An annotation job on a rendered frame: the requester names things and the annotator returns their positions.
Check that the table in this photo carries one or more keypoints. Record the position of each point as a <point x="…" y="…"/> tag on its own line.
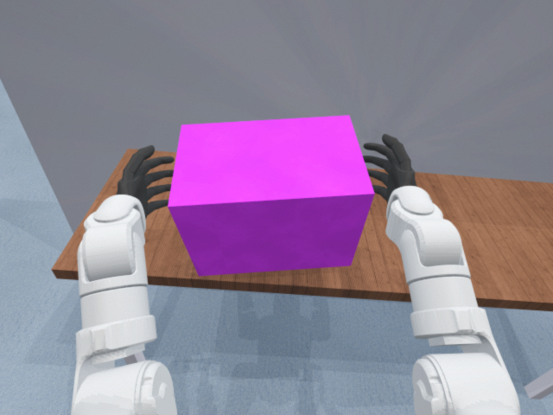
<point x="506" y="229"/>

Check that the robot left forearm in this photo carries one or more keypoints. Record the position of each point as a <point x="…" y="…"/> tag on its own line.
<point x="112" y="285"/>

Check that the robot left upper arm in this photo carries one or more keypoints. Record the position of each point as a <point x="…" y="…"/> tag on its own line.
<point x="142" y="388"/>

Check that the robot right upper arm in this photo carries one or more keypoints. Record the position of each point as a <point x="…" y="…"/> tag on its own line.
<point x="462" y="384"/>

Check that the robot right forearm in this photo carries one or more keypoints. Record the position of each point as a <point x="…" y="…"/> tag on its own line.
<point x="442" y="295"/>

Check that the carton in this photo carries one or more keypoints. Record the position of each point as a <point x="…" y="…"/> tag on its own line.
<point x="270" y="195"/>

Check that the robot left hand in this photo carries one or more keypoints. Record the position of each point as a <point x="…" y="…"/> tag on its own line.
<point x="135" y="181"/>

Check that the robot right hand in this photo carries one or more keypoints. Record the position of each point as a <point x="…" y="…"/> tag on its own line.
<point x="398" y="166"/>

